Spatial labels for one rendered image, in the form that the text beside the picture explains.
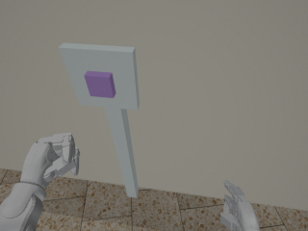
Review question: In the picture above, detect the button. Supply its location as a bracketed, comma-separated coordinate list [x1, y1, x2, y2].
[84, 70, 116, 98]

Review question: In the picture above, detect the panel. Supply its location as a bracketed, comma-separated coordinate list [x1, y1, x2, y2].
[58, 42, 140, 198]

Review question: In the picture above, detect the robot left forearm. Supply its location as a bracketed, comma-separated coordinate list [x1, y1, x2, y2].
[0, 181, 47, 231]

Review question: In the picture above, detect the right robot hand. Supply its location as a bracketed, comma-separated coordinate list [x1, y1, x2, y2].
[220, 180, 260, 231]

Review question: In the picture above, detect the left robot hand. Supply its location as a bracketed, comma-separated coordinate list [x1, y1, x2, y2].
[20, 132, 80, 189]

